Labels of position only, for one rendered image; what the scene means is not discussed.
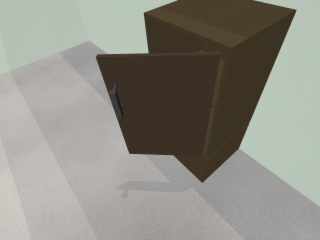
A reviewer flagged handle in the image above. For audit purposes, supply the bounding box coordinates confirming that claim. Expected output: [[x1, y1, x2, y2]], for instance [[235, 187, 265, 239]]
[[108, 83, 124, 118]]

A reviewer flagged cupboard door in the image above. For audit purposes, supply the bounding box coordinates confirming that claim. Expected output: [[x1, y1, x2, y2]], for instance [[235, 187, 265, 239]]
[[96, 52, 221, 156]]

